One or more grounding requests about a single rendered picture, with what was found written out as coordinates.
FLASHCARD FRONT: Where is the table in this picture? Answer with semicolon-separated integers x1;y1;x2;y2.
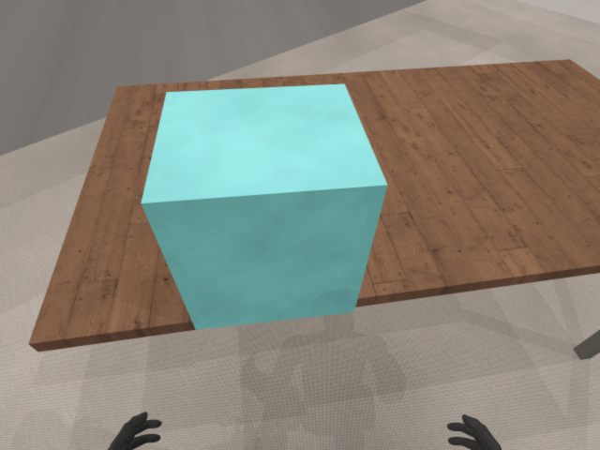
28;59;600;360

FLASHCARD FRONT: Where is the carton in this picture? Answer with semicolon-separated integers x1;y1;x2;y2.
141;83;387;330

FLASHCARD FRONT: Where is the robot left hand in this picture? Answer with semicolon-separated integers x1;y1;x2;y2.
108;412;162;450

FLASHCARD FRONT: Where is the robot right hand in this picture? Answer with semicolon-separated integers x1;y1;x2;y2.
447;414;502;450

